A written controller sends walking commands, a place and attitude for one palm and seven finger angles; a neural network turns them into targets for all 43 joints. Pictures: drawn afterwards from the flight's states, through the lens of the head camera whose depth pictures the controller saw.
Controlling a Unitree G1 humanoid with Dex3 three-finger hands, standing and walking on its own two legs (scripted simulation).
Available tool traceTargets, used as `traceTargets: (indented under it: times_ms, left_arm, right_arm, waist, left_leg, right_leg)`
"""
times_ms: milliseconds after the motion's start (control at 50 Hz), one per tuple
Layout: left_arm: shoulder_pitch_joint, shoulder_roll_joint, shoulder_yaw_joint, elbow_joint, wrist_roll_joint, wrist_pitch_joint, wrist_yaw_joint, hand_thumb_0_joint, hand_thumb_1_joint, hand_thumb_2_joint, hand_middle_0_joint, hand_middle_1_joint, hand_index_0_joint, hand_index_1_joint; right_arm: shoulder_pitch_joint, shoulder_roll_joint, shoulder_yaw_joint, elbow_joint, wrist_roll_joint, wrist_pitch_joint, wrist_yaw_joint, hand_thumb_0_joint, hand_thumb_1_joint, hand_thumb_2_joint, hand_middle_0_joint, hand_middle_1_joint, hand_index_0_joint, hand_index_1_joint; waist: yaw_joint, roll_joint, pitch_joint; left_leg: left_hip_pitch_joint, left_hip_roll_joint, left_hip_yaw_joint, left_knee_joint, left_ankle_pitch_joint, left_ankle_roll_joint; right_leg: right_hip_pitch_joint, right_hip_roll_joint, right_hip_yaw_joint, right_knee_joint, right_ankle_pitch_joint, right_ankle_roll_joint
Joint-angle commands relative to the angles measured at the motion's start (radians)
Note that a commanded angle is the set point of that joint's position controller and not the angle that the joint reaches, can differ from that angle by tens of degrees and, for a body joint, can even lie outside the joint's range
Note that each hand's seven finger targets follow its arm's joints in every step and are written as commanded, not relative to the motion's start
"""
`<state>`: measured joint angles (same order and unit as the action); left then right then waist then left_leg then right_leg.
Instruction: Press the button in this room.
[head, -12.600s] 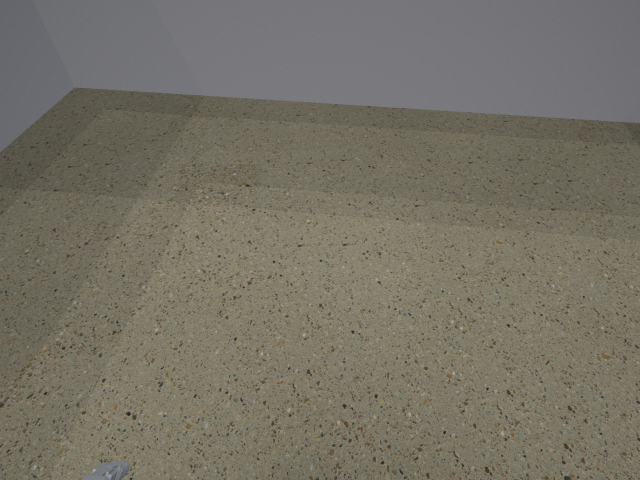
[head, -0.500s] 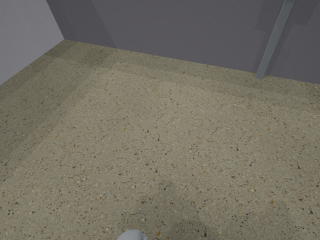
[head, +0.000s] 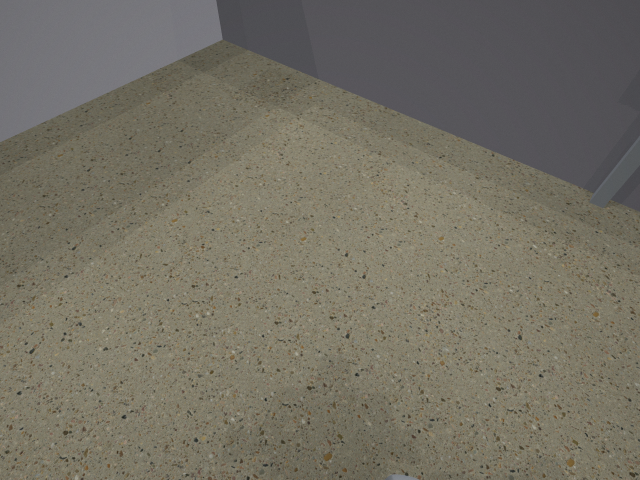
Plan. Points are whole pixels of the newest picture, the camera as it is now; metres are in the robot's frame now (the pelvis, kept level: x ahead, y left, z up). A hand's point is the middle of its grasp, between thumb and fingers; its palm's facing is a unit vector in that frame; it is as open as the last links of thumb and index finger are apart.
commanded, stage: turn or walk to find it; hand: left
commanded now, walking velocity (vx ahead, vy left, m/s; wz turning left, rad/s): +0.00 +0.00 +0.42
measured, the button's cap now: out of the picture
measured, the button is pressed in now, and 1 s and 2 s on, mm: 0 0 0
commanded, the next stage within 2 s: none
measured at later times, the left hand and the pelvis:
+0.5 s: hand out of the picture -0.03 +0.15 -0.15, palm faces +0.27 -0.93 -0.27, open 7.4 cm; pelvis -0.03 -0.05 +0.00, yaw +14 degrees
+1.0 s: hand out of the picture -0.07 +0.19 -0.16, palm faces +0.44 -0.86 -0.27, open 7.4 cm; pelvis -0.06 -0.04 +0.00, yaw +26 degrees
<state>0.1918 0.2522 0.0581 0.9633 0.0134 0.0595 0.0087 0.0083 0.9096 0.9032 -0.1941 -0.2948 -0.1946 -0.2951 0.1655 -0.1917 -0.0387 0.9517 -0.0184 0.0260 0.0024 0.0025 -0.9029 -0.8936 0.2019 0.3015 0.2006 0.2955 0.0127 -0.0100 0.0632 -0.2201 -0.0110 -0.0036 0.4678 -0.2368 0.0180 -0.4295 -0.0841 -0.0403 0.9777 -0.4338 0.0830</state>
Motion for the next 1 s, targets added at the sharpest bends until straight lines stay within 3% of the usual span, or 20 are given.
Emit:
traceTargets:
  times_ms: [0,80,100,120,140,160,180,200,240,460,520,560,580,600,620,640,700,760,900,980]
  left_arm:
    - [-0.033,0.044,0.008,-0.095,-0.005,-0.030,0.008,0.000,0.900,0.900,-0.200,-0.300,-0.200,-0.300]
    - [0.072,0.058,0.011,-0.075,-0.007,-0.048,0.011,0.000,0.900,0.900,-0.200,-0.300,-0.200,-0.300]
    - [0.109,0.085,0.017,-0.071,-0.003,-0.059,0.015,0.000,0.900,0.900,-0.200,-0.300,-0.200,-0.300]
    - [0.123,0.168,0.033,-0.070,0.012,-0.070,0.024,0.000,0.900,0.900,-0.200,-0.300,-0.200,-0.300]
    - [0.116,0.210,0.043,-0.088,0.011,-0.069,0.024,0.000,0.900,0.900,-0.200,-0.300,-0.200,-0.300]
    - [0.083,0.185,0.046,-0.099,0.005,-0.071,0.028,0.000,0.900,0.900,-0.200,-0.300,-0.200,-0.300]
    - [0.035,0.156,0.039,-0.108,0.004,-0.064,0.030,0.000,0.900,0.900,-0.200,-0.300,-0.200,-0.300]
    - [-0.011,0.123,0.029,-0.118,0.005,-0.066,0.028,0.000,0.900,0.900,-0.200,-0.300,-0.200,-0.300]
    - [-0.029,0.096,0.018,-0.125,0.005,-0.073,0.026,0.000,0.900,0.900,-0.200,-0.300,-0.200,-0.300]
    - [0.105,0.152,0.033,-0.052,0.017,-0.064,0.023,0.000,0.900,0.900,-0.200,-0.300,-0.200,-0.300]
    - [0.095,0.166,0.041,-0.041,0.019,-0.059,0.022,0.000,0.900,0.900,-0.200,-0.300,-0.200,-0.300]
    - [0.081,0.168,0.042,-0.034,0.012,-0.054,0.020,0.000,0.900,0.900,-0.200,-0.300,-0.200,-0.300]
    - [0.067,0.154,0.041,-0.033,0.005,-0.049,0.019,0.000,0.900,0.900,-0.200,-0.300,-0.200,-0.300]
    - [0.086,0.108,0.036,-0.053,-0.004,-0.040,0.014,0.000,0.900,0.900,-0.200,-0.300,-0.200,-0.300]
    - [0.051,0.051,0.015,-0.093,-0.002,-0.034,0.008,0.000,0.900,0.900,-0.200,-0.300,-0.200,-0.300]
    - [-0.025,0.071,0.010,-0.104,0.007,-0.021,0.014,0.000,0.900,0.900,-0.200,-0.300,-0.200,-0.300]
    - [-0.011,0.073,0.020,-0.061,0.005,-0.019,0.001,0.000,0.900,0.900,-0.200,-0.300,-0.200,-0.300]
    - [0.020,0.067,0.016,-0.049,0.002,-0.020,-0.001,0.000,0.900,0.900,-0.200,-0.300,-0.200,-0.300]
    - [-0.023,0.043,0.007,-0.087,-0.004,-0.031,0.006,0.000,0.900,0.900,-0.200,-0.300,-0.200,-0.300]
    - [0.096,0.061,0.012,-0.064,-0.006,-0.052,0.012,0.000,0.900,0.900,-0.200,-0.300,-0.200,-0.300]
  right_arm:
    - [0.041,-0.212,-0.061,-0.048,-0.008,-0.009,-0.015,0.000,-0.900,-0.900,0.200,0.300,0.200,0.300]
    - [0.004,-0.206,-0.069,-0.062,-0.001,-0.003,-0.010,0.000,-0.900,-0.900,0.200,0.300,0.200,0.300]
    - [0.009,-0.178,-0.066,-0.069,0.004,-0.005,-0.007,0.000,-0.900,-0.900,0.200,0.300,0.200,0.300]
    - [0.032,-0.114,-0.056,-0.084,0.013,-0.007,-0.001,0.000,-0.900,-0.900,0.200,0.300,0.200,0.300]
    - [0.009,-0.113,-0.057,-0.103,0.006,0.001,-0.003,0.000,-0.900,-0.900,0.200,0.300,0.200,0.300]
    - [0.001,-0.147,-0.066,-0.092,-0.004,0.015,-0.003,0.000,-0.900,-0.900,0.200,0.300,0.200,0.300]
    - [-0.002,-0.146,-0.071,-0.084,-0.001,0.021,0.000,0.000,-0.900,-0.900,0.200,0.300,0.200,0.300]
    - [0.017,-0.132,-0.069,-0.057,-0.004,0.024,0.007,0.000,-0.900,-0.900,0.200,0.300,0.200,0.300]
    - [0.068,-0.112,-0.063,-0.031,-0.005,0.031,0.014,0.000,-0.900,-0.900,0.200,0.300,0.200,0.300]
    - [-0.038,-0.093,-0.038,-0.039,0.007,0.023,0.013,0.000,-0.900,-0.900,0.200,0.300,0.200,0.300]
    - [-0.025,-0.088,-0.031,-0.042,0.012,0.010,0.010,0.000,-0.900,-0.900,0.200,0.300,0.200,0.300]
    - [0.027,-0.096,-0.030,-0.031,0.011,0.001,0.006,0.000,-0.900,-0.900,0.200,0.300,0.200,0.300]
    - [0.064,-0.115,-0.034,-0.021,0.011,-0.006,0.008,0.000,-0.900,-0.900,0.200,0.300,0.200,0.300]
    - [0.086,-0.193,-0.052,-0.025,0.004,-0.017,0.006,0.000,-0.900,-0.900,0.200,0.300,0.200,0.300]
    - [0.112,-0.282,-0.070,-0.029,-0.001,-0.014,0.001,0.000,-0.900,-0.900,0.200,0.300,0.200,0.300]
    - [0.140,-0.281,-0.071,-0.010,-0.002,-0.010,-0.008,0.000,-0.900,-0.900,0.200,0.300,0.200,0.300]
    - [-0.010,-0.213,-0.048,-0.038,-0.004,-0.012,-0.020,0.000,-0.900,-0.900,0.200,0.300,0.200,0.300]
    - [-0.013,-0.210,-0.046,-0.043,0.000,-0.019,-0.018,0.000,-0.900,-0.900,0.200,0.300,0.200,0.300]
    - [0.031,-0.213,-0.062,-0.044,-0.007,-0.008,-0.014,0.000,-0.900,-0.900,0.200,0.300,0.200,0.300]
    - [-0.003,-0.201,-0.069,-0.061,0.002,-0.003,-0.010,0.000,-0.900,-0.900,0.200,0.300,0.200,0.300]
  waist:
    - [-0.040,0.163,-0.070]
    - [0.010,0.160,-0.109]
    - [0.026,0.082,-0.129]
    - [0.026,-0.159,-0.142]
    - [0.041,-0.278,-0.107]
    - [0.038,-0.283,-0.067]
    - [0.009,-0.191,-0.017]
    - [-0.017,-0.119,0.003]
    - [-0.033,-0.128,-0.019]
    - [0.041,-0.176,-0.061]
    - [0.034,-0.190,-0.096]
    - [0.002,-0.177,-0.120]
    - [-0.024,-0.110,-0.133]
    - [-0.038,0.102,-0.146]
    - [-0.059,0.330,-0.104]
    - [-0.092,0.265,-0.099]
    - [-0.019,0.187,-0.024]
    - [-0.012,0.152,-0.045]
    - [-0.040,0.169,-0.075]
    - [0.017,0.134,-0.122]
  left_leg:
    - [0.052,0.241,-0.266,-0.114,0.386,0.149]
    - [-0.033,0.184,-0.271,-0.022,0.344,0.100]
    - [-0.103,0.137,-0.240,0.050,0.241,0.056]
    - [-0.288,0.016,-0.106,0.230,-0.024,-0.015]
    - [-0.340,-0.045,-0.053,0.441,-0.342,-0.046]
    - [-0.329,-0.004,-0.108,0.593,-0.336,-0.037]
    - [-0.335,0.007,-0.104,0.686,-0.287,-0.035]
    - [-0.334,0.023,-0.090,0.732,-0.220,-0.044]
    - [-0.319,0.028,-0.057,0.759,-0.142,-0.064]
    - [-0.225,0.047,0.047,0.413,-0.227,-0.080]
    - [-0.155,0.042,0.078,0.260,-0.230,-0.066]
    - [-0.039,0.035,0.102,0.091,-0.105,-0.057]
    - [0.074,0.053,0.080,-0.052,0.014,-0.044]
    - [0.198,0.203,-0.125,-0.136,0.118,0.018]
    - [0.216,0.409,-0.361,-0.176,0.379,0.130]
    - [0.132,0.424,-0.363,-0.184,0.339,0.178]
    - [0.027,0.294,-0.221,-0.178,0.231,0.141]
    - [0.055,0.246,-0.178,-0.166,0.296,0.132]
    - [0.063,0.241,-0.272,-0.117,0.349,0.152]
    - [-0.042,0.173,-0.265,0.004,0.319,0.090]
  right_leg:
    - [0.023,0.023,-0.002,-0.170,-0.022,-0.005]
    - [0.230,0.051,-0.028,-0.475,0.172,-0.016]
    - [0.342,0.002,0.009,-0.604,0.251,-0.027]
    - [0.469,-0.222,0.233,-0.665,0.312,-0.098]
    - [0.365,-0.396,0.376,-0.711,0.364,-0.219]
    - [0.249,-0.386,0.365,-0.737,0.290,-0.253]
    - [0.196,-0.350,0.317,-0.734,0.257,-0.248]
    - [0.187,-0.291,0.210,-0.705,0.291,-0.222]
    - [0.208,-0.231,0.084,-0.678,0.360,-0.189]
    - [0.328,-0.282,0.017,-0.639,0.491,-0.227]
    - [0.345,-0.293,0.005,-0.584,0.547,-0.227]
    - [0.304,-0.278,-0.044,-0.515,0.522,-0.181]
    - [0.231,-0.253,-0.083,-0.432,0.447,-0.135]
    - [0.048,-0.159,-0.142,-0.263,0.230,-0.066]
    - [-0.147,-0.053,-0.142,-0.079,-0.181,-0.010]
    - [-0.125,-0.050,-0.048,0.032,-0.192,-0.018]
    - [-0.118,-0.042,0.002,0.126,-0.017,-0.012]
    - [-0.088,-0.022,-0.001,0.081,0.025,-0.001]
    - [0.019,0.026,-0.007,-0.184,-0.022,-0.007]
    - [0.267,0.044,-0.029,-0.537,0.209,-0.016]
